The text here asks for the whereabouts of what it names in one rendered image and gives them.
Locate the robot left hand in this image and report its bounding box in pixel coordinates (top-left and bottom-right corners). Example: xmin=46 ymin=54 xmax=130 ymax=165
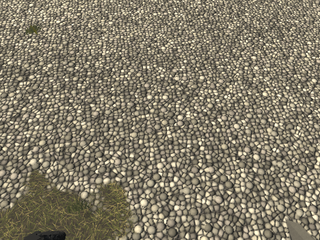
xmin=24 ymin=230 xmax=66 ymax=240

